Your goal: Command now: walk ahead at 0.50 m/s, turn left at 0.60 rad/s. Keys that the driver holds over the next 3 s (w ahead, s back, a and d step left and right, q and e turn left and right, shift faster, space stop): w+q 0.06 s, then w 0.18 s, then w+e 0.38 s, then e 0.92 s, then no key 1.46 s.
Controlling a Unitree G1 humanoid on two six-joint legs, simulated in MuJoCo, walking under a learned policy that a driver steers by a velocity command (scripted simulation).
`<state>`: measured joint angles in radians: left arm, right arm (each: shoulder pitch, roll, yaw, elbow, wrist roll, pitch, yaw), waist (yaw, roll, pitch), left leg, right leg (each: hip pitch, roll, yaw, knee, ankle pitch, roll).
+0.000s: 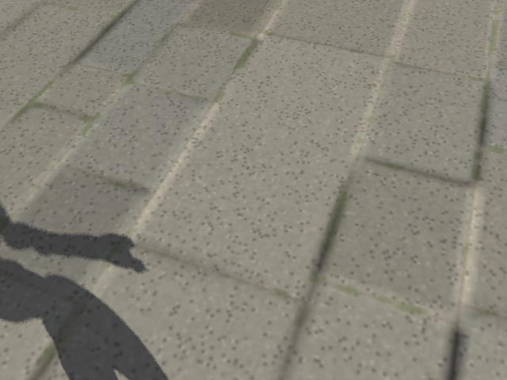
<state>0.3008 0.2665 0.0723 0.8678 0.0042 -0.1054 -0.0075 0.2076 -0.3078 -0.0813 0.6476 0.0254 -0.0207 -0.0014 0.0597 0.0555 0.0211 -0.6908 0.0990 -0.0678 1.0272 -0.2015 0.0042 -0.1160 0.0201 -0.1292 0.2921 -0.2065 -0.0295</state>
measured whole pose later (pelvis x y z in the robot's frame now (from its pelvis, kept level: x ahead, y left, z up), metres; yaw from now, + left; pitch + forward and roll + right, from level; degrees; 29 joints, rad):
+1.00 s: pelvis +0.49 +0.03 -0.01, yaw -13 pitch +3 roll +1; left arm 0.17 0.30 0.08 0.69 0.00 -0.01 -0.01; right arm 0.11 -0.30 -0.06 0.68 -0.01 -0.03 -0.04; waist 0.02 0.02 0.07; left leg -0.61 0.04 -0.09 1.09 -0.42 -0.07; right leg -0.41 0.11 0.06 0.45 -0.10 -0.09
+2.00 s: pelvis +0.54 +0.03 -0.01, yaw -39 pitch +0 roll -1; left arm 0.13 0.22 0.03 0.70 0.01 0.02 0.01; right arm 0.18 -0.28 -0.06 0.77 0.00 0.02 -0.03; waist -0.01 0.03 0.02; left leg -0.26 0.06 -0.02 0.57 -0.28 -0.07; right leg -0.26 0.06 0.01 0.50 -0.25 -0.05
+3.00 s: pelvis +0.55 +0.05 -0.01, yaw -39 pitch -2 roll +0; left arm 0.18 0.21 0.04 1.08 0.00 0.01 0.04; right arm 0.24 -0.22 -0.02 1.04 0.00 -0.01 -0.04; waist 0.00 0.00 0.04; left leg -0.17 0.01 0.00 0.48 -0.28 -0.01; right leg -0.20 0.01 0.03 0.48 -0.25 0.00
